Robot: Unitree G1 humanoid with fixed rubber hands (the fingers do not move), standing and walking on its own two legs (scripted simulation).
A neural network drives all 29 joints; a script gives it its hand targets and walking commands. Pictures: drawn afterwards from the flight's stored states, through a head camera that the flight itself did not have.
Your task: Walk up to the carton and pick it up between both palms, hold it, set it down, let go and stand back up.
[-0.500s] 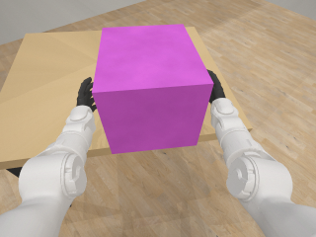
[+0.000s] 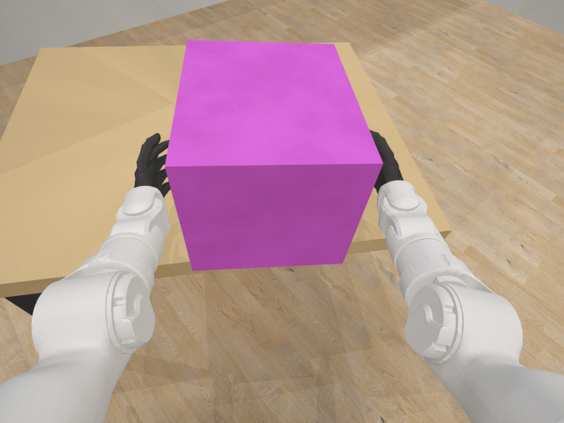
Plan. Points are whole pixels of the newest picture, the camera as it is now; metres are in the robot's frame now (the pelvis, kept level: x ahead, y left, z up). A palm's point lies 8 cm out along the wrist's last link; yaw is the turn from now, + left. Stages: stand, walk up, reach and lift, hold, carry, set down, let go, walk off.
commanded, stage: set down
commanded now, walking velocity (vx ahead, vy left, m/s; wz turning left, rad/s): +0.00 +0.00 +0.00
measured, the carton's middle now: (265, 153) +0.53 +0.04 +0.05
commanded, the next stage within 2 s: none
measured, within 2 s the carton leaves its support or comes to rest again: rests again in 0.24 s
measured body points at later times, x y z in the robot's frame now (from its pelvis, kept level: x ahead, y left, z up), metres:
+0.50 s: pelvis +0.01 +0.00 +0.00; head +0.11 +0.04 +0.43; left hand +0.48 +0.21 +0.05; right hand +0.48 -0.14 +0.06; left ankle +0.04 +0.12 -0.73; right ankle -0.04 -0.10 -0.73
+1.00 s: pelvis +0.02 -0.02 -0.01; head +0.18 -0.01 +0.41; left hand +0.47 +0.21 -0.02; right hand +0.49 -0.16 -0.01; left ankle +0.04 +0.12 -0.72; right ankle -0.03 -0.10 -0.73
